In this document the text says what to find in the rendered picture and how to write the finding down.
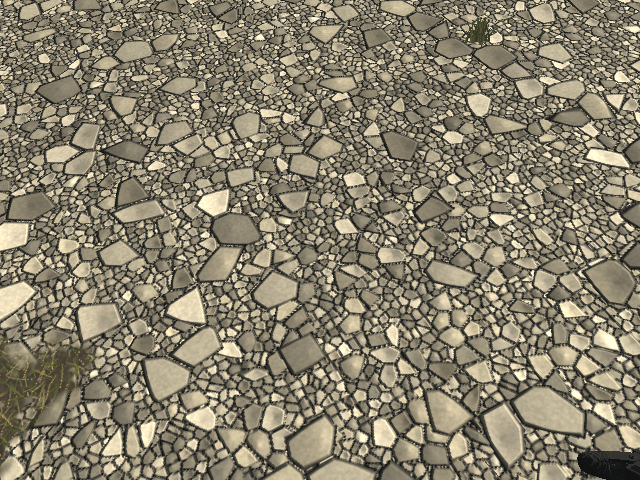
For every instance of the right robot hand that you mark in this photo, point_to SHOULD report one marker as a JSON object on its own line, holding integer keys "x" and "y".
{"x": 611, "y": 465}

